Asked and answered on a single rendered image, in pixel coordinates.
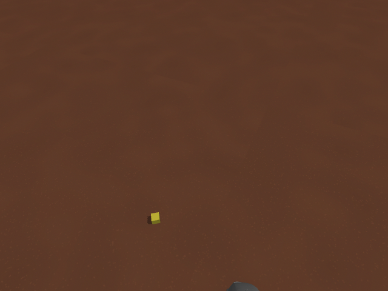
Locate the cube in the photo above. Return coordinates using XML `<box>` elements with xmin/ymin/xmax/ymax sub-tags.
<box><xmin>151</xmin><ymin>212</ymin><xmax>161</xmax><ymax>224</ymax></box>

